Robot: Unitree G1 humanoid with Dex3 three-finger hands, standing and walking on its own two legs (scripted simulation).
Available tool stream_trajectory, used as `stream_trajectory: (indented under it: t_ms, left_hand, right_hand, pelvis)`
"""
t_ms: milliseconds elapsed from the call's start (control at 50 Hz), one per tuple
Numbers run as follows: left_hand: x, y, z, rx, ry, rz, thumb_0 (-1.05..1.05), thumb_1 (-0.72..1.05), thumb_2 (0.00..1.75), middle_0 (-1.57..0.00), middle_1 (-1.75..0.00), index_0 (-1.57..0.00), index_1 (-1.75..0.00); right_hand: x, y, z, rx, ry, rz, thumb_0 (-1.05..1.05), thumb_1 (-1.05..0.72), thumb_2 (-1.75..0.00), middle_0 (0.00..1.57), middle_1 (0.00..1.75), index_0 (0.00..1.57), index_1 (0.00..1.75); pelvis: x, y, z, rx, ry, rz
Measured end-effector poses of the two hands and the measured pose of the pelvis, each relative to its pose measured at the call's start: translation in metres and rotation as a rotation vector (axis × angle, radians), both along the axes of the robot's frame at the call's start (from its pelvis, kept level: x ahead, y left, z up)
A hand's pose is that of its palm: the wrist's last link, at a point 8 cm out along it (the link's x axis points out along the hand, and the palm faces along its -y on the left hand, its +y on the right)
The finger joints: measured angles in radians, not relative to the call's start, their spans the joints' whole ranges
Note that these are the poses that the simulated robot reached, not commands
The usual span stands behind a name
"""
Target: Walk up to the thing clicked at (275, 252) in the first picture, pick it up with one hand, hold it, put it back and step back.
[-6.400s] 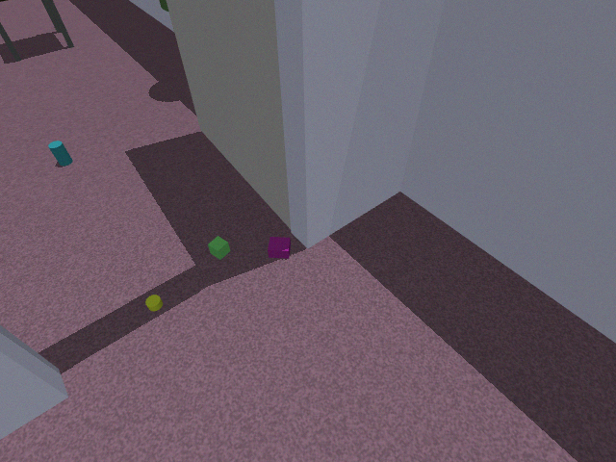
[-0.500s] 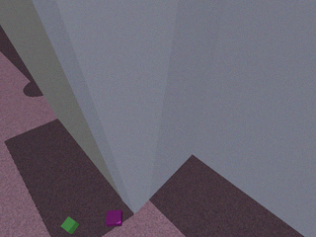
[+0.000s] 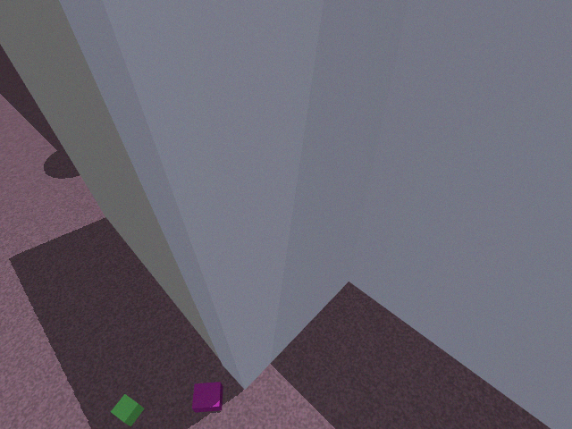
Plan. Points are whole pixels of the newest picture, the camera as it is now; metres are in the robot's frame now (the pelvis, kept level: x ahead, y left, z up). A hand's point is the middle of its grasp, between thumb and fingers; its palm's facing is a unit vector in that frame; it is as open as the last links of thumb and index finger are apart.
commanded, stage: stand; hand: left
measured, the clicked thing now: (208, 397) +0.39 +0.29 -0.76
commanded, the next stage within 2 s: walk up in 0.46 s
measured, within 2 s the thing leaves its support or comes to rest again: neither
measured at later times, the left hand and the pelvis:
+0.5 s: hand out of the picture +0.07 +0.26 -0.15, palm faces -0.02 -0.94 -0.35, open 7.4 cm; pelvis +0.00 +0.00 +0.00, yaw +0 degrees
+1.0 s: hand out of the picture +0.04 +0.29 -0.16, palm faces -0.01 -0.93 -0.37, open 7.4 cm; pelvis -0.04 +0.02 -0.01, yaw +0 degrees
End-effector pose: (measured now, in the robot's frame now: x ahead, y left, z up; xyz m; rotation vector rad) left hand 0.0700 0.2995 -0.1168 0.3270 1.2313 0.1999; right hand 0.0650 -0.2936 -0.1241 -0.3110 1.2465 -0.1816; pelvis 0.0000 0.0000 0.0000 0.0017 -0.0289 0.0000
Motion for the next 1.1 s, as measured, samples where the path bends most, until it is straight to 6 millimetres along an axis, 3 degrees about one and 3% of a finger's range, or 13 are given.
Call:
stream_trajectory:
  t_ms: [480,660,820,960,1100]
  left_hand:
    - [-0.005,0.000,-0.001,-0.003,0.006,0.006,0.01,0.90,0.90,-0.21,-0.30,-0.20,-0.30]
    - [-0.008,0.014,0.001,0.026,-0.015,0.009,0.01,0.90,0.90,-0.21,-0.30,-0.20,-0.30]
    - [-0.013,0.028,-0.001,0.027,-0.032,-0.002,0.01,0.90,0.90,-0.21,-0.30,-0.20,-0.30]
    - [-0.028,0.033,-0.007,0.021,-0.020,0.008,0.01,0.90,0.90,-0.21,-0.30,-0.20,-0.30]
    - [-0.058,0.024,-0.007,0.032,0.033,0.032,0.01,0.90,0.90,-0.21,-0.30,-0.20,-0.30]
  right_hand:
    - [-0.005,-0.001,0.000,0.000,0.008,-0.007,0.01,-0.90,-0.90,0.20,0.30,0.21,0.30]
    - [-0.007,-0.003,-0.001,-0.009,0.003,-0.027,0.01,-0.90,-0.90,0.20,0.30,0.21,0.30]
    - [-0.023,0.007,0.001,-0.015,0.003,-0.031,0.01,-0.90,-0.90,0.20,0.30,0.21,0.30]
    - [-0.034,0.015,-0.002,-0.002,0.013,-0.027,0.01,-0.90,-0.90,0.20,0.30,0.21,0.30]
    - [-0.022,0.014,-0.012,0.027,-0.004,-0.008,0.01,-0.90,-0.90,0.20,0.30,0.21,0.30]
  pelvis:
    - [-0.002,0.001,0.000,0.000,-0.002,0.001]
    - [-0.020,0.008,-0.004,-0.003,-0.008,-0.003]
    - [-0.033,0.019,-0.006,0.001,-0.012,-0.001]
    - [-0.040,0.022,-0.009,0.009,-0.016,0.001]
    - [-0.041,0.015,-0.012,0.001,-0.018,0.013]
